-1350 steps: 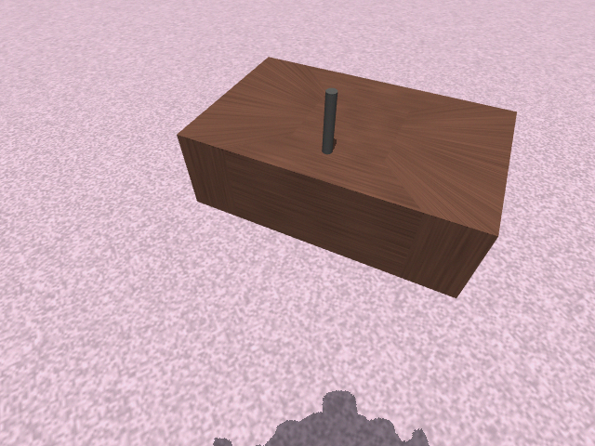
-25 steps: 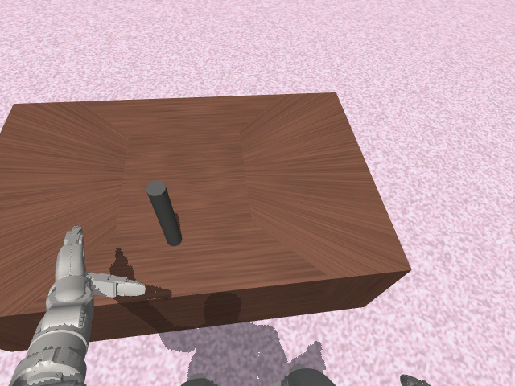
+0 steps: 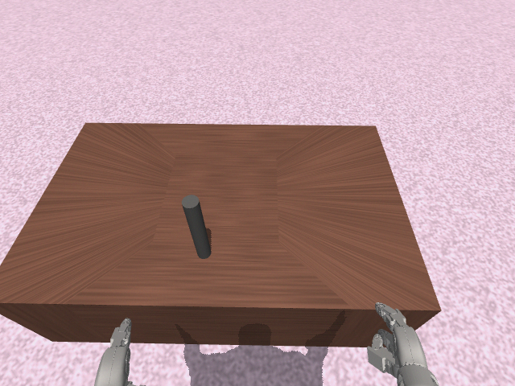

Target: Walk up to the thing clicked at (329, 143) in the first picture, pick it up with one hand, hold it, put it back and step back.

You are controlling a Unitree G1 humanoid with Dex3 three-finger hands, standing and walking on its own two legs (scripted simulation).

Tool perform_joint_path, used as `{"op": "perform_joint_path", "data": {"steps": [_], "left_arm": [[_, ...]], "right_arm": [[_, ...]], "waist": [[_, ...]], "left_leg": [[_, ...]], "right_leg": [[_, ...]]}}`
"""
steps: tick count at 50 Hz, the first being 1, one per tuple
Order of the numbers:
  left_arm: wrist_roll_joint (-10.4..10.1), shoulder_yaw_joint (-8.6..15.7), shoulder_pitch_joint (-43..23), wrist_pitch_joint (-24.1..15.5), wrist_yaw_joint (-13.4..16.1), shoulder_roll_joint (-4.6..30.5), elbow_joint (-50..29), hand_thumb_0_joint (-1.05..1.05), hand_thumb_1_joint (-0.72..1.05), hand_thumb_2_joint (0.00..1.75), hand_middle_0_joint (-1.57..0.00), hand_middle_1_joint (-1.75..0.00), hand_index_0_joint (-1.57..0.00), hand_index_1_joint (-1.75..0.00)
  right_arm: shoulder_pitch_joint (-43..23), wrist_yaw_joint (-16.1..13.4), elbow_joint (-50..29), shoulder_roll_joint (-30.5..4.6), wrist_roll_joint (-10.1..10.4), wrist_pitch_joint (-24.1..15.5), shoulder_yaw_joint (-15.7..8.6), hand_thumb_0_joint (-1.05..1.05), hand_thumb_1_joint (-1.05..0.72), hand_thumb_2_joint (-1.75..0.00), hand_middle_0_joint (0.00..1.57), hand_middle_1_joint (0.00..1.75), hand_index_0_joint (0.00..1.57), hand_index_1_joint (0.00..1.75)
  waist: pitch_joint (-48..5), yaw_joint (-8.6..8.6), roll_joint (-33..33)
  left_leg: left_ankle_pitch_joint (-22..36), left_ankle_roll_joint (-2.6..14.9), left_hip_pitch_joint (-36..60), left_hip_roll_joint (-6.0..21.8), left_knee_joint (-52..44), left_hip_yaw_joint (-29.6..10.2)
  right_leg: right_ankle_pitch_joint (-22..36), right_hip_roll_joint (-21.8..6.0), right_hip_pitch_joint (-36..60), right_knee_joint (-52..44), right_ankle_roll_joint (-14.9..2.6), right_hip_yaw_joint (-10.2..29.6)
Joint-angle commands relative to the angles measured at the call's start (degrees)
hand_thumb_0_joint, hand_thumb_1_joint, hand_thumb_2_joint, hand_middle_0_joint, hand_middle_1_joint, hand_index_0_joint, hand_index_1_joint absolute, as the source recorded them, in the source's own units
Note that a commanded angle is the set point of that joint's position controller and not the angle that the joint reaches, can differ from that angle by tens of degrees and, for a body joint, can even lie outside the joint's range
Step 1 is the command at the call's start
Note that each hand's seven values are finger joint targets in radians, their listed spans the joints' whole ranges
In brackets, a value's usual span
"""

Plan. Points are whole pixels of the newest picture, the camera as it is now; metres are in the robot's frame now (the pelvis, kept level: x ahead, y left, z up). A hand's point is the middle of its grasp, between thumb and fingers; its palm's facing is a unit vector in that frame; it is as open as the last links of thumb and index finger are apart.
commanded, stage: home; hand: left
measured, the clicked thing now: (198, 230) +0.53 +0.17 -0.23
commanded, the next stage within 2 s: stand in 1.82 s
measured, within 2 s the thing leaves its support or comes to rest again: neither
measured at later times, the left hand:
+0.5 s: hand out of the picture +0.13 +0.21 -0.11, palm faces -0.05 -0.93 -0.35, open 17.5 cm
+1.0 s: hand out of the picture +0.04 +0.26 -0.11, palm faces -0.01 -0.92 -0.39, open 17.6 cm
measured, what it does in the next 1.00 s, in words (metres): stands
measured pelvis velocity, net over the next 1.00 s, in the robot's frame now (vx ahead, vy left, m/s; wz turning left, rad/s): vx -0.01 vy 0.01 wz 0.01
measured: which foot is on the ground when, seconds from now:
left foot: down 0.00-1.00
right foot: down 0.00-1.00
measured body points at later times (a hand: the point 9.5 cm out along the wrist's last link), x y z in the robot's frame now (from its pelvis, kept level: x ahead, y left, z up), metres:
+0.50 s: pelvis +0.00 +0.00 +0.01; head -0.01 -0.01 +0.46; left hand +0.13 +0.26 -0.08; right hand +0.11 -0.26 -0.11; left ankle +0.01 +0.13 -0.71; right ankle +0.00 -0.11 -0.71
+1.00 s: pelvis -0.01 +0.01 +0.03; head -0.03 -0.01 +0.48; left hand +0.04 +0.30 -0.09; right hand +0.06 -0.27 -0.11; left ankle +0.01 +0.13 -0.71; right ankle +0.00 -0.11 -0.71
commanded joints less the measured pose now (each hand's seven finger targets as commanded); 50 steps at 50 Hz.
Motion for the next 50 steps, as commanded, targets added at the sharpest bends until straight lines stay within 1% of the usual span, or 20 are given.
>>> {"op": "perform_joint_path", "data": {"steps": [1,3,4,5,6,7,8,9,10,11,13,15,16,17,19,21,28,35,45,50], "left_arm": [[1.0,2.9,-4.8,-3.0,0.5,5.6,-9.5,0.0,-0.56,0.05,-0.05,-0.05,-0.05,-0.05],[1.0,4.0,-4.8,-3.0,0.8,7.0,-12.0,0.0,-0.57,0.05,-0.05,-0.05,-0.05,-0.05],[1.1,3.6,-5.5,-2.9,0.7,6.9,-12.0,0.0,-0.57,0.04,-0.05,-0.05,-0.05,-0.05],[1.2,2.8,-2.1,-2.6,0.6,5.7,-10.7,0.0,-0.58,0.04,-0.05,-0.05,-0.05,-0.05],[1.1,3.4,-4.8,-2.8,0.8,6.9,-13.5,0.0,-0.58,0.04,-0.05,-0.05,-0.05,-0.05],[1.1,3.1,-3.3,-2.7,0.8,6.3,-13.2,0.0,-0.59,0.04,-0.05,-0.05,-0.05,-0.05],[1.3,3.2,2.2,-2.1,0.6,5.4,-6.9,0.0,-0.58,0.04,-0.05,-0.05,-0.05,-0.05],[1.1,2.8,-2.3,-2.5,0.6,6.2,-12.9,0.0,-0.6,0.03,-0.04,-0.05,-0.05,-0.05],[1.3,3.9,-1.6,-2.4,0.8,6.4,-10.9,0.0,-0.58,0.04,-0.05,-0.05,-0.05,-0.05],[1.4,3.5,0.6,-2.3,0.7,6.1,-9.2,0.0,-0.58,0.04,-0.05,-0.05,-0.05,-0.05],[1.3,4.1,-1.9,-2.4,0.8,7.0,-12.4,0.0,-0.58,0.04,-0.05,-0.05,-0.05,-0.05],[1.5,4.6,-0.7,-2.6,0.8,7.3,-12.0,0.0,-0.57,0.05,-0.05,-0.05,-0.05,-0.05],[7.3,6.4,-4.6,-4.8,-2.0,14.0,5.0,0.0,-0.59,0.04,-0.04,-0.05,-0.05,-0.05],[7.4,6.7,-4.1,-6.0,-3.4,14.8,7.2,0.0,-0.59,0.04,-0.05,-0.05,-0.05,-0.05],[7.0,5.7,-4.7,-7.5,-4.5,14.2,9.5,0.0,-0.54,0.06,-0.05,-0.05,-0.05,-0.05],[6.1,5.0,-7.0,-8.7,-5.2,14.6,12.9,0.0,-0.57,0.05,-0.05,-0.05,-0.05,-0.05],[4.9,4.6,-9.6,-9.3,-5.2,15.9,24.3,0.0,-0.56,0.05,-0.05,-0.05,-0.05,-0.05],[4.4,4.4,-10.8,-8.7,-5.0,17.8,32.4,0.0,-0.58,0.04,-0.05,-0.05,-0.05,-0.05],[4.3,3.7,-11.9,-8.2,-5.3,19.7,40.9,0.0,-0.6,0.03,-0.04,-0.05,-0.05,-0.05],[4.2,3.6,-12.7,-8.1,-5.5,19.9,43.3,0.0,-0.59,0.04,-0.04,-0.05,-0.05,-0.05]], "right_arm": [[-1.8,-1.0,-7.3,-6.5,-0.7,-3.3,-2.4,0.0,-0.9,-0.9,0.2,0.3,0.2,0.3],[-2.0,-0.9,-7.5,-6.7,-0.8,-3.4,-2.7,0.0,-0.9,-0.9,0.2,0.3,0.2,0.3],[-1.9,-0.9,-7.3,-6.8,-0.8,-3.6,-2.7,0.0,-0.9,-0.9,0.2,0.3,0.2,0.3],[-2.0,-0.7,-7.8,-6.6,-0.8,-3.8,-2.8,0.0,-0.9,-0.9,0.2,0.3,0.2,0.3],[-2.1,-0.6,-7.5,-6.8,-0.8,-4.0,-2.8,0.0,-0.9,-0.9,0.2,0.3,0.2,0.3],[-2.1,-0.6,-7.7,-6.7,-0.8,-4.2,-2.8,0.0,-0.9,-0.9,0.2,0.3,0.2,0.3],[-2.2,-0.4,-7.8,-6.8,-0.8,-4.2,-2.9,0.0,-0.9,-0.9,0.2,0.3,0.2,0.3],[-2.3,-0.3,-8.1,-7.1,-0.6,-4.5,-3.2,0.0,-0.9,-0.9,0.2,0.3,0.2,0.3],[-2.1,-0.2,-7.8,-6.9,-0.5,-4.6,-3.1,0.0,-0.9,-0.9,0.2,0.3,0.2,0.3],[-2.2,0.0,-7.8,-7.1,-0.5,-4.6,-3.2,0.0,-0.9,-0.9,0.2,0.3,0.2,0.3],[-2.0,0.2,-8.1,-7.5,-0.4,-4.8,-3.5,0.0,-0.9,-0.9,0.2,0.3,0.2,0.3],[-1.4,0.1,-8.2,-7.3,-0.3,-4.9,-3.6,0.0,-0.9,-0.9,0.2,0.3,0.2,0.3],[-0.8,3.4,3.2,-12.7,-6.6,-2.7,-5.9,0.0,-0.9,-0.9,0.2,0.3,0.2,0.3],[0.0,4.7,4.4,-13.3,-6.7,-1.8,-6.5,0.0,-0.9,-0.9,0.2,0.3,0.2,0.3],[-1.6,6.0,4.6,-13.2,-6.3,-1.3,-6.4,0.0,-0.9,-0.9,0.2,0.3,0.2,0.3],[-1.4,7.1,5.3,-12.9,-5.2,-1.5,-6.3,0.0,-0.9,-0.9,0.2,0.3,0.2,0.3],[-0.9,7.7,11.7,-14.2,-4.5,-1.0,-6.4,0.0,-0.9,-0.9,0.2,0.3,0.2,0.3],[-1.0,7.4,17.1,-15.6,-3.9,-0.3,-5.8,0.0,-0.9,-0.9,0.2,0.3,0.2,0.3],[-2.0,7.4,23.2,-17.2,-3.4,0.1,-4.8,0.0,-0.9,-0.9,0.2,0.3,0.2,0.3],[-2.7,7.3,25.0,-17.6,-3.3,-0.2,-4.3,0.0,-0.9,-0.9,0.2,0.3,0.2,0.3]], "waist": [[-7.3,-2.94,-1.3],[-8.5,-2.21,0.1],[-7.7,-1.93,-0.2],[-7.6,-1.82,-0.9],[-7.9,-1.61,-1.3],[-7.2,-1.21,-0.9],[-6.2,-1.2,-3.3],[-6.2,-1.15,-2.8],[-5.2,-0.93,-2.4],[-5.3,-0.84,-2.5],[-5.6,-0.76,-1.0],[-7.9,-1.01,-2.2],[-4.7,-0.38,0.2],[-6.8,-0.94,1.4],[-4.7,-0.18,1.5],[-3.0,-0.48,0.5],[-0.3,-0.95,-0.6],[1.0,-0.69,-0.2],[4.5,-0.39,-0.5],[4.3,-0.31,0.6]], "left_leg": [[10.5,2.46,4.4,-1.8,-4.6,3.1],[10.3,2.3,4.6,-2.0,-4.5,2.8],[9.7,2.28,4.3,-1.9,-4.7,2.8],[9.5,2.31,3.8,-2.0,-4.6,2.7],[8.9,2.28,3.8,-1.9,-4.7,2.5],[8.6,2.22,3.5,-2.0,-4.7,2.5],[8.8,2.4,2.4,-1.9,-4.5,2.4],[8.0,2.33,2.4,-1.9,-4.9,2.5],[7.3,2.23,2.2,-1.8,-5.0,2.6],[7.5,2.22,2.1,-1.7,-5.1,2.4],[7.5,2.03,1.5,-1.6,-5.4,2.2],[9.5,2.19,2.3,-1.5,-4.5,2.3],[10.6,1.76,7.0,1.6,-7.9,-2.2],[10.1,2.92,9.0,2.1,-8.0,-2.6],[7.5,3.61,9.3,2.1,-9.9,-3.5],[8.4,3.54,10.3,2.1,-11.3,-3.4],[16.5,2.49,13.2,2.6,-15.7,-4.0],[17.3,1.76,16.2,3.3,-21.2,-5.0],[12.2,1.55,17.2,3.6,-25.9,-5.5],[12.3,1.53,17.2,4.0,-27.6,-5.8]], "right_leg": [[13.8,0.0,2.5,-7.9,0.98,1.6],[13.4,-0.2,2.8,-8.2,0.86,1.8],[12.4,-0.2,2.4,-8.2,0.83,1.5],[12.1,-0.1,2.7,-8.5,0.92,1.4],[11.2,-0.2,2.9,-8.6,0.91,1.4],[10.6,-0.3,2.6,-8.8,0.88,1.7],[10.9,-0.1,2.5,-8.9,1.09,1.3],[9.8,-0.1,2.0,-8.9,0.9,1.3],[8.9,0.1,1.5,-8.7,0.72,1.0],[9.0,0.4,1.5,-8.2,0.58,0.5],[8.9,0.7,1.3,-7.6,0.26,0.1],[10.9,0.7,2.6,-7.1,0.49,0.5],[11.0,-3.5,4.8,-9.1,-1.86,4.7],[10.5,-3.7,5.5,-8.8,-2.23,5.4],[7.3,-4.1,4.2,-10.9,-2.78,5.4],[7.9,-4.4,5.1,-12.7,-2.36,5.9],[17.5,-4.7,10.9,-16.3,-1.18,5.2],[15.8,-5.1,14.7,-20.8,-0.67,5.1],[8.8,-5.7,15.5,-26.6,-0.18,6.1],[11.2,-5.8,17.1,-26.8,-0.03,5.8]]}}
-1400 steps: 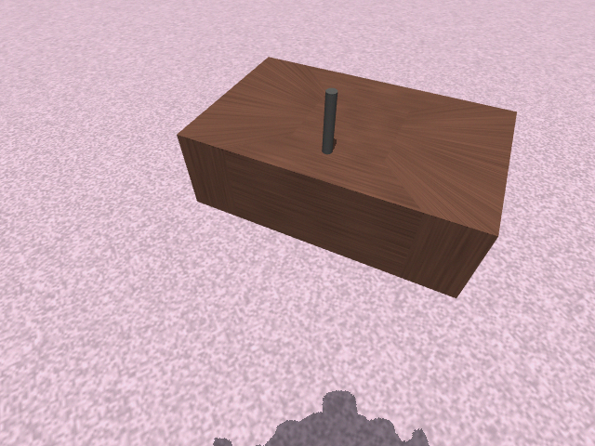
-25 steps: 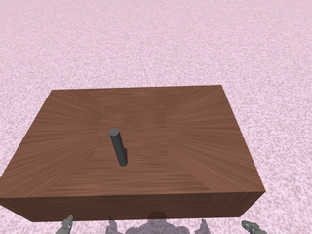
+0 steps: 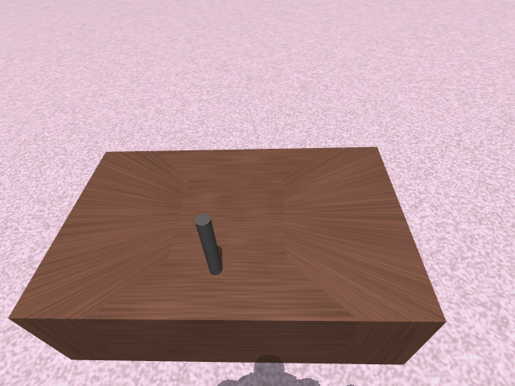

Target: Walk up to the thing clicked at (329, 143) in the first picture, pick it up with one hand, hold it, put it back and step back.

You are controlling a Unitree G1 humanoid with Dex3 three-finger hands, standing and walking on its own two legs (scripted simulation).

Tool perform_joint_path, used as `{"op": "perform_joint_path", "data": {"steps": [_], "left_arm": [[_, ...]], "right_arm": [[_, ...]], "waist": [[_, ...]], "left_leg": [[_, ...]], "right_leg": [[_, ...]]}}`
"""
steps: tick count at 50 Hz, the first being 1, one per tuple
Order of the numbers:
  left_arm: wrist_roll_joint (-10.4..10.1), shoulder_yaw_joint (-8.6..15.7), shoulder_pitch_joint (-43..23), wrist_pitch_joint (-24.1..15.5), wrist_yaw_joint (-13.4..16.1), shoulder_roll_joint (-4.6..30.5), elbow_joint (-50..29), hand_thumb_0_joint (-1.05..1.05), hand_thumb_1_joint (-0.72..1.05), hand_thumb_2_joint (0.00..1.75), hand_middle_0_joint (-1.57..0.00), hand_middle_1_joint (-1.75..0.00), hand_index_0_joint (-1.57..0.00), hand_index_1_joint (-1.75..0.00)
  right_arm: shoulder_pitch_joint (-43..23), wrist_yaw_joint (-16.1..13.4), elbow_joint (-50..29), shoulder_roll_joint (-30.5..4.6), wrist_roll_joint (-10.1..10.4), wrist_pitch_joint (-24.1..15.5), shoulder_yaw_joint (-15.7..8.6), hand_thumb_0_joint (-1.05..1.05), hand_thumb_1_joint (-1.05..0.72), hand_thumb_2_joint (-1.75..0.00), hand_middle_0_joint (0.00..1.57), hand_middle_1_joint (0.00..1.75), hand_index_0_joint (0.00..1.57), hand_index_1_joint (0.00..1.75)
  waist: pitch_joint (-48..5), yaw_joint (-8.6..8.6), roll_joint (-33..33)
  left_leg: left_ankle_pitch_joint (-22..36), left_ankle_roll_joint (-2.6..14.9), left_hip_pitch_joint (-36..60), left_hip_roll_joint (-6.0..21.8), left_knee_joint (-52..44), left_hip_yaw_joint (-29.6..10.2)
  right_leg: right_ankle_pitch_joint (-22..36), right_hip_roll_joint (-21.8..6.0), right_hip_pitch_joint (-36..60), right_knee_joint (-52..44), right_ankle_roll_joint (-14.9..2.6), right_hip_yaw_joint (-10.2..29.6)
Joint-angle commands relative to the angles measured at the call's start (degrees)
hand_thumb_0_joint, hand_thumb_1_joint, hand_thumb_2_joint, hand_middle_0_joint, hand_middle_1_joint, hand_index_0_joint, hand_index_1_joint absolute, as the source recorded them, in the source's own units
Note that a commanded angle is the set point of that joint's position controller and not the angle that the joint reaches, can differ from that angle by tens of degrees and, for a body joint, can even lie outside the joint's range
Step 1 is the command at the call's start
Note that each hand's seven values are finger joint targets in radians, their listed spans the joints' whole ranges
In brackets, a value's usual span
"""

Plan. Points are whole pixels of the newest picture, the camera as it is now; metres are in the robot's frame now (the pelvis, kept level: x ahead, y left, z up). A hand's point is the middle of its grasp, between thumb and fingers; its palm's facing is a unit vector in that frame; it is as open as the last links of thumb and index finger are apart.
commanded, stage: home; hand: left
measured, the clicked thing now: (209, 246) +0.54 +0.16 -0.26
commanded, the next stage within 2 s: stand in 0.82 s
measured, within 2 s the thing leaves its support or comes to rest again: neither
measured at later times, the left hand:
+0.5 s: hand out of the picture +0.04 +0.25 -0.15, palm faces -0.03 -0.93 -0.37, open 17.6 cm
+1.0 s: hand out of the picture +0.09 +0.25 -0.15, palm faces -0.02 -0.93 -0.37, open 17.5 cm
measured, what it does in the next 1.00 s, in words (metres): stands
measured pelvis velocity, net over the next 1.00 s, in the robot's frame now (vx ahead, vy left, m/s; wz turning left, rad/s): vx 0.02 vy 0.00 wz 0.00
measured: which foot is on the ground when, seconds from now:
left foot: down 0.00-1.00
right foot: down 0.00-1.00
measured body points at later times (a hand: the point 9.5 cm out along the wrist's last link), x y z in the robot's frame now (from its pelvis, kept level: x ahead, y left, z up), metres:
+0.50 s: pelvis -0.01 +0.00 +0.00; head -0.01 -0.01 +0.45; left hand +0.04 +0.30 -0.13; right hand +0.05 -0.30 -0.14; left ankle +0.02 +0.13 -0.74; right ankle +0.01 -0.12 -0.74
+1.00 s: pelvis +0.02 +0.00 +0.01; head +0.02 -0.01 +0.45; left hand +0.09 +0.30 -0.12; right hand +0.09 -0.29 -0.14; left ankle +0.02 +0.13 -0.74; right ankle +0.01 -0.12 -0.74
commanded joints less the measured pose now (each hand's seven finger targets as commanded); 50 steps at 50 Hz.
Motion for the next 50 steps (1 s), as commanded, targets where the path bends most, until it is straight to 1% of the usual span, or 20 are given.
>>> {"op": "perform_joint_path", "data": {"steps": [1,4,6,11,12,13,14,19,23,24,27,29,31,35,38,40,42,46,48,50], "left_arm": [[0.0,2.9,-2.6,-1.6,0.5,12.5,-1.9,0.0,-0.59,0.03,-0.04,-0.05,-0.05,-0.05],[0.0,2.9,-3.0,-1.6,0.4,12.8,-0.6,0.0,-0.59,0.03,-0.04,-0.05,-0.05,-0.05],[0.0,2.8,-3.5,-1.7,0.4,13.0,-0.2,0.0,-0.59,0.04,-0.05,-0.05,-0.05,-0.05],[-0.2,2.8,-4.3,-1.8,0.3,13.1,0.6,0.0,-0.57,0.04,-0.05,-0.05,-0.05,-0.05],[-0.2,2.7,-4.0,-1.8,0.3,13.0,0.9,0.0,-0.6,0.03,-0.04,-0.05,-0.04,-0.04],[-0.2,2.9,-4.5,-1.7,0.3,13.5,0.9,0.0,-0.57,0.05,-0.05,-0.05,-0.05,-0.05],[-0.2,2.8,-3.9,-1.7,0.2,13.2,1.3,0.0,-0.61,0.02,-0.04,-0.05,-0.04,-0.04],[-0.3,3.0,-4.1,-1.4,-0.1,13.8,1.7,0.0,-0.61,0.03,-0.04,-0.05,-0.04,-0.04],[-0.3,3.0,-4.3,-1.4,-0.1,13.7,2.0,0.0,-0.61,0.02,-0.04,-0.04,-0.04,-0.04],[-0.5,3.1,-4.7,-1.4,-0.2,13.8,2.0,0.0,-0.6,0.03,-0.04,-0.05,-0.04,-0.04],[-0.5,2.9,-4.4,-1.4,-0.3,13.1,2.2,0.0,-0.61,0.02,-0.04,-0.04,-0.04,-0.04],[-0.6,3.0,-5.1,-1.6,-0.2,13.4,2.2,0.0,-0.61,0.02,-0.04,-0.04,-0.04,-0.04],[-0.6,2.9,-5.5,-1.7,-0.3,13.4,2.4,0.0,-0.6,0.03,-0.04,-0.04,-0.04,-0.04],[-0.7,2.9,-5.4,-1.6,-0.3,13.3,2.6,0.0,-0.58,0.04,-0.05,-0.05,-0.04,-0.05],[-0.8,2.9,-5.9,-1.5,-0.3,13.0,2.8,0.0,-0.61,0.02,-0.04,-0.04,-0.04,-0.04],[-0.8,2.7,-5.9,-1.6,-0.3,12.7,2.9,0.0,-0.61,0.02,-0.04,-0.04,-0.04,-0.04],[-0.9,3.0,-6.4,-1.8,-0.2,13.2,2.7,0.0,-0.59,0.03,-0.04,-0.04,-0.04,-0.04],[-0.9,3.0,-6.6,-1.6,-0.3,12.9,2.9,0.0,-0.61,0.01,-0.04,-0.04,-0.04,-0.04],[-0.9,3.1,-7.2,-1.7,-0.3,13.0,2.8,0.0,-0.45,0.17,-0.2,-0.2,-0.2,-0.2],[-0.8,3.2,-7.2,-1.7,-0.4,13.2,2.6,0.0,-0.29,0.33,-0.2,-0.3,-0.2,-0.3]], "right_arm": [[-3.4,-0.7,-2.5,-11.3,0.3,-1.6,-1.9,0.0,-0.9,-0.9,0.2,0.3,0.2,0.3],[-3.3,-0.6,-1.6,-11.1,0.4,-1.4,-1.7,0.0,-0.9,-0.9,0.2,0.3,0.2,0.3],[-3.2,-0.5,-1.2,-11.1,0.5,-1.4,-1.6,0.0,-0.9,-0.9,0.2,0.3,0.2,0.3],[-3.8,-0.5,-0.5,-11.4,0.5,-1.5,-1.5,0.0,-0.9,-0.9,0.2,0.3,0.2,0.3],[-3.3,-0.4,0.0,-11.2,0.6,-1.4,-1.4,0.0,-0.9,-0.9,0.2,0.3,0.2,0.3],[-3.3,-0.5,-0.1,-11.5,0.4,-1.4,-1.5,0.0,-0.9,-0.9,0.2,0.3,0.2,0.3],[-3.4,-0.4,0.3,-11.4,0.5,-1.4,-1.4,0.0,-0.9,-0.9,0.2,0.3,0.2,0.3],[-2.6,-0.4,1.0,-12.0,0.5,-1.4,-1.5,0.0,-0.9,-0.9,0.2,0.3,0.2,0.3],[-3.6,-0.4,0.8,-12.4,0.6,-1.5,-1.6,0.0,-0.9,-0.9,0.2,0.3,0.2,0.3],[-2.7,-0.3,1.1,-11.8,0.6,-1.5,-1.3,0.0,-0.9,-0.9,0.2,0.3,0.2,0.3],[-3.5,-0.4,1.3,-12.6,0.6,-1.8,-1.3,0.0,-0.9,-0.9,0.2,0.3,0.2,0.3],[-3.7,-0.5,1.4,-12.6,0.7,-1.8,-1.4,0.0,-0.9,-0.9,0.2,0.3,0.2,0.3],[-3.2,-0.6,1.7,-12.3,0.7,-1.9,-1.2,0.0,-0.9,-0.9,0.2,0.3,0.2,0.3],[-4.3,-0.8,2.0,-12.9,0.7,-2.2,-1.2,0.0,-0.9,-0.9,0.2,0.3,0.2,0.3],[-4.4,-0.8,2.3,-12.6,0.9,-2.3,-1.1,0.0,-0.9,-0.9,0.2,0.3,0.2,0.3],[-4.7,-0.8,2.5,-13.0,1.0,-2.4,-1.1,0.0,-0.9,-0.9,0.2,0.3,0.2,0.3],[-4.6,-0.8,2.6,-13.1,0.9,-2.3,-1.3,0.0,-0.9,-0.9,0.2,0.3,0.2,0.3],[-5.6,-0.8,2.7,-13.3,0.9,-2.3,-1.4,0.0,-0.9,-0.9,0.2,0.3,0.2,0.3],[-5.6,-0.8,2.8,-13.2,0.8,-2.3,-1.3,0.0,-0.9,-0.9,0.2,0.3,0.2,0.3],[-5.7,-0.7,2.8,-13.1,0.9,-2.4,-1.3,0.0,-0.9,-0.9,0.2,0.3,0.2,0.3]], "waist": [[0.2,0.37,-1.0],[0.9,0.2,-1.9],[1.0,-0.04,-2.8],[-0.2,0.05,-1.9],[0.9,-0.09,-2.6],[0.6,-0.06,-2.5],[1.2,0.1,-2.4],[1.7,-0.12,-2.5],[0.6,0.24,-2.4],[0.7,-0.12,-2.6],[-0.1,0.28,-1.1],[-1.1,0.21,-2.3],[-0.9,-0.13,-2.8],[-2.0,0.27,-1.1],[-2.0,0.16,-2.1],[-2.5,0.16,-2.3],[-2.9,-0.06,-3.0],[-1.7,0.02,-2.3],[-2.0,-0.02,-2.4],[-2.6,-0.03,-2.3]], "left_leg": [[-0.2,1.16,-1.1,5.3,-6.0,-6.1],[-1.3,1.16,-1.4,5.3,-6.4,-6.1],[-0.3,1.21,-1.0,5.0,-5.9,-5.7],[0.7,1.36,-0.8,5.3,-5.8,-5.6],[-0.6,1.1,-1.2,5.1,-6.1,-5.5],[-0.5,1.31,-1.6,5.3,-6.0,-5.4],[-1.1,1.08,-1.4,5.0,-6.2,-5.6],[-3.2,1.13,-2.2,5.0,-6.3,-5.6],[-2.7,1.41,-2.4,5.1,-6.3,-5.8],[-2.8,1.21,-2.9,5.1,-6.6,-5.8],[-1.6,1.16,-2.5,5.4,-6.9,-5.9],[1.1,1.48,-1.8,5.7,-6.5,-5.8],[2.0,1.4,-1.4,5.6,-6.5,-5.7],[4.7,1.35,-0.8,6.2,-7.4,-5.9],[6.2,1.22,0.3,6.2,-7.4,-5.7],[8.4,1.3,1.3,6.5,-7.1,-5.6],[9.6,1.33,1.9,6.6,-7.0,-5.5],[7.6,1.15,1.6,6.4,-7.7,-5.5],[7.8,1.19,1.2,6.6,-7.7,-5.4],[9.9,1.06,1.3,6.7,-7.9,-5.2]], "right_leg": [[-0.4,-5.0,-1.9,-7.0,-0.54,6.2],[-2.2,-5.0,-2.4,-7.5,-0.53,6.1],[-3.9,-5.5,-2.9,-8.9,-0.64,7.1],[-1.8,-5.7,-1.7,-9.1,-0.66,7.2],[-4.5,-5.6,-2.9,-9.5,-0.56,7.2],[-3.6,-5.7,-2.1,-9.4,-0.73,7.5],[-5.4,-5.6,-3.2,-9.8,-0.63,7.4],[-8.1,-5.8,-3.9,-10.1,-0.82,7.9],[-6.4,-5.7,-2.9,-9.6,-0.9,7.6],[-6.5,-5.7,-2.6,-9.4,-0.87,7.7],[-3.4,-5.5,-1.8,-8.5,-0.84,6.9],[-0.8,-5.8,-0.5,-8.3,-0.93,7.1],[-0.4,-6.0,-0.8,-8.5,-0.98,7.2],[5.5,-6.0,1.9,-7.2,-0.98,6.4],[6.2,-6.0,1.5,-7.6,-0.9,6.2],[8.4,-6.2,1.9,-7.5,-0.77,6.1],[9.5,-6.3,2.4,-7.7,-0.66,6.2],[7.4,-6.2,1.4,-8.5,-0.62,6.2],[7.7,-6.3,2.4,-8.4,-0.66,6.2],[9.4,-6.4,3.2,-8.1,-0.65,6.1]]}}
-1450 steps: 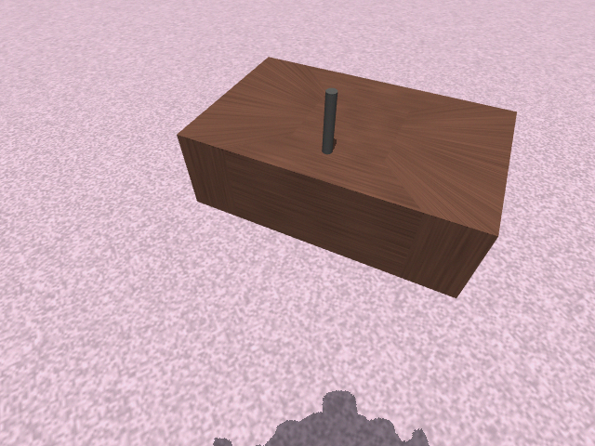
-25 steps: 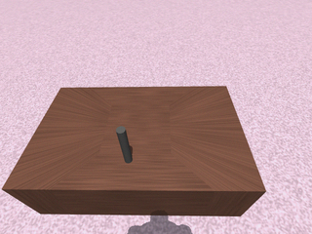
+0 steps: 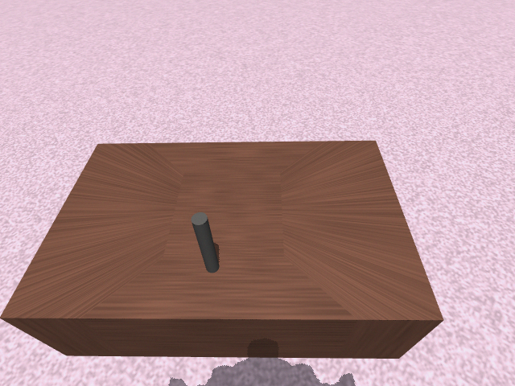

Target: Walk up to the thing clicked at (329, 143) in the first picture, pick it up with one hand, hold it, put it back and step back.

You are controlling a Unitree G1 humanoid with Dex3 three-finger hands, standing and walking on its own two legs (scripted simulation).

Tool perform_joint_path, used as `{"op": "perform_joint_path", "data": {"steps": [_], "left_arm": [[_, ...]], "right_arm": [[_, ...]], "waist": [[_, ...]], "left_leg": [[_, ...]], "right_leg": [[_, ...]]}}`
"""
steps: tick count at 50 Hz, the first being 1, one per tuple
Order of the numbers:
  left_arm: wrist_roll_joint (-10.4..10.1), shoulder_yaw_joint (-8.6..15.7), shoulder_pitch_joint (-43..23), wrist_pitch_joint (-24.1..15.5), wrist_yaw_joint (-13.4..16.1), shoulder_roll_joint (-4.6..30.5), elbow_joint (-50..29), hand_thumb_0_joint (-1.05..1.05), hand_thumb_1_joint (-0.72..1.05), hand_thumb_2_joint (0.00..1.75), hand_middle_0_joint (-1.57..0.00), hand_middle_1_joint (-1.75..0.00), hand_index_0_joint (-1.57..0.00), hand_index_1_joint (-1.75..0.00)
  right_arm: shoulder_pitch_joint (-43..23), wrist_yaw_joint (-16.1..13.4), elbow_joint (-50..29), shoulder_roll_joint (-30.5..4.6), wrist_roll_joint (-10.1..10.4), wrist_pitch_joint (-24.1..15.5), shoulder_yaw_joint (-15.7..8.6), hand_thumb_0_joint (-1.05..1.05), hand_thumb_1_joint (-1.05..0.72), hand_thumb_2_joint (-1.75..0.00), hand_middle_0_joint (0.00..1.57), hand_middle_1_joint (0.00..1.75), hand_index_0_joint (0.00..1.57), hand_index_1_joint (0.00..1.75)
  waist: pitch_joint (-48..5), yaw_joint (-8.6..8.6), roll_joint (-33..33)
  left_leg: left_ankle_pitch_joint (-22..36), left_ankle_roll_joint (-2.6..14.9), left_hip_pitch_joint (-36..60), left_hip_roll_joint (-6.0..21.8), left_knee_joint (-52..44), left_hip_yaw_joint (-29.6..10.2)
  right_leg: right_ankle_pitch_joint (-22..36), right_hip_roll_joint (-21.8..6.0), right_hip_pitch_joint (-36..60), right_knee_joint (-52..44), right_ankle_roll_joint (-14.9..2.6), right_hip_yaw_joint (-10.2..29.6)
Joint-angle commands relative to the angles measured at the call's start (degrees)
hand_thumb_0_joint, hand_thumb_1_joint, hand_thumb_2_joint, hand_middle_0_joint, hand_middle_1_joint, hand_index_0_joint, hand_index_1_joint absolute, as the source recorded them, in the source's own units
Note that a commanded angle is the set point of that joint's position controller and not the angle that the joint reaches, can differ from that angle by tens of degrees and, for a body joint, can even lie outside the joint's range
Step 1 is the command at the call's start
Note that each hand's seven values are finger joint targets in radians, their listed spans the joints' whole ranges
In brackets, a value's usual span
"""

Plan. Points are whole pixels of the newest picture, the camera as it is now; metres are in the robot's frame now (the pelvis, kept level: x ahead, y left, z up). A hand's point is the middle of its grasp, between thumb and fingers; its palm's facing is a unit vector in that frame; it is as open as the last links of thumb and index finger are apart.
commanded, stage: stand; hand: left
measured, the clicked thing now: (206, 245) +0.53 +0.16 -0.27
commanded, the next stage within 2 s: none
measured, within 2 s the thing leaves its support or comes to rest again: neither
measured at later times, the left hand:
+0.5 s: hand out of the picture +0.08 +0.25 -0.15, palm faces -0.01 -0.93 -0.36, open 7.9 cm
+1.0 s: hand out of the picture +0.07 +0.25 -0.15, palm faces -0.02 -0.93 -0.36, open 7.4 cm
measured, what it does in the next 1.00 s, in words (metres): stands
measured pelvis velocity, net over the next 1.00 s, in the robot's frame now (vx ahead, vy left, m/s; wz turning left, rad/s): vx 0.00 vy -0.01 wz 0.00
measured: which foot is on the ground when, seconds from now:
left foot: down 0.00-1.00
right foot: down 0.00-1.00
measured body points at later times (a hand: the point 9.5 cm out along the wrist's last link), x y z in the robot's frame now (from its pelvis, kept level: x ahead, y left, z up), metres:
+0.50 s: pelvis +0.00 +0.00 +0.00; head +0.01 -0.01 +0.45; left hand +0.08 +0.30 -0.13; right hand +0.08 -0.30 -0.14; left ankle +0.01 +0.12 -0.75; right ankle -0.01 -0.12 -0.75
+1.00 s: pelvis +0.00 -0.01 +0.00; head +0.00 -0.02 +0.45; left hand +0.07 +0.29 -0.13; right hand +0.06 -0.31 -0.14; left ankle +0.01 +0.12 -0.75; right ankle -0.01 -0.12 -0.75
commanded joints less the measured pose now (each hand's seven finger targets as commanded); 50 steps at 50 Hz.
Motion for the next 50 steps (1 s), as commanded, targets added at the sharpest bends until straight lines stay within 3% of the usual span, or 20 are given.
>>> {"op": "perform_joint_path", "data": {"steps": [1,7,15,21,23,29,36,50], "left_arm": [[0.2,2.6,-1.7,-1.3,0.6,12.1,-2.9,0.0,-0.21,0.41,-0.2,-0.3,-0.2,-0.3],[0.1,2.6,-2.2,-1.4,0.5,12.4,-3.0,0.0,0.27,0.89,-0.2,-0.3,-0.2,-0.3],[0.2,2.8,-2.4,-1.6,0.5,12.7,-3.2,0.0,0.9,0.9,-0.2,-0.3,-0.2,-0.3],[0.2,2.8,-2.3,-1.5,0.5,12.8,-3.5,0.0,0.9,0.9,-0.2,-0.3,-0.2,-0.3],[0.1,2.9,-2.5,-1.5,0.5,12.8,-3.3,0.0,0.9,0.9,-0.2,-0.3,-0.2,-0.3],[0.1,3.0,-2.1,-1.7,0.3,12.9,-3.4,0.0,0.9,0.9,-0.2,-0.3,-0.2,-0.3],[0.2,3.1,-1.8,-1.7,0.2,13.0,-3.9,0.0,0.9,0.9,-0.2,-0.3,-0.2,-0.3],[0.1,3.1,-1.2,-1.5,-0.1,13.2,-3.8,0.0,0.9,0.9,-0.2,-0.3,-0.2,-0.3]], "right_arm": [[-2.3,-0.7,-2.8,-11.9,0.2,-1.2,-2.1,0.0,-0.9,-0.9,0.2,0.3,0.2,0.3],[-2.7,-0.6,-2.6,-11.9,0.1,-1.1,-2.3,0.0,-0.9,-0.9,0.2,0.3,0.2,0.3],[-2.8,-0.6,-2.7,-11.8,0.1,-1.1,-2.2,0.0,-0.9,-0.9,0.2,0.3,0.2,0.3],[-3.0,-0.5,-2.9,-11.9,0.2,-1.2,-2.3,0.0,-0.9,-0.9,0.2,0.3,0.2,0.3],[-2.9,-0.5,-2.6,-12.0,0.2,-1.0,-2.2,0.0,-0.9,-0.9,0.2,0.3,0.2,0.3],[-2.5,-0.3,-2.6,-11.9,0.1,-1.1,-2.3,0.0,-0.9,-0.9,0.2,0.3,0.2,0.3],[-2.7,-0.3,-3.0,-12.2,0.2,-1.2,-2.5,0.0,-0.9,-0.9,0.2,0.3,0.2,0.3],[-2.0,-0.2,-2.5,-12.1,0.1,-1.3,-2.2,0.0,-0.9,-0.9,0.2,0.3,0.2,0.3]], "waist": [[-3.6,0.36,-0.8],[-4.5,0.13,-1.2],[-5.0,0.05,-2.1],[-5.2,0.01,-1.6],[-3.0,0.17,-1.4],[-2.3,-0.02,-2.1],[-4.1,0.02,-1.2],[-2.0,0.13,-1.5]], "left_leg": [[8.7,0.81,-0.4,6.9,-2.8,-5.8],[9.9,0.74,0.9,7.0,-2.4,-5.5],[11.5,0.89,1.1,7.3,-2.1,-5.4],[11.8,0.93,1.4,7.3,-1.9,-5.2],[8.2,0.85,-0.1,7.2,-2.9,-5.5],[5.7,1.04,-0.2,6.9,-3.1,-5.3],[7.4,1.11,0.3,7.3,-2.9,-5.4],[2.8,0.96,-0.9,7.2,-4.0,-5.8]], "right_leg": [[8.6,-6.3,1.3,-3.4,-0.94,5.7],[10.1,-6.5,1.2,-3.5,-1.16,5.6],[11.7,-6.7,2.3,-3.3,-1.18,5.5],[12.4,-6.7,2.4,-3.3,-1.25,5.4],[8.3,-6.6,1.4,-4.1,-1.2,5.6],[6.3,-6.5,0.5,-5.0,-1.45,6.0],[8.3,-6.6,1.6,-4.1,-1.66,6.1],[3.0,-6.3,-0.1,-4.4,-1.76,6.1]]}}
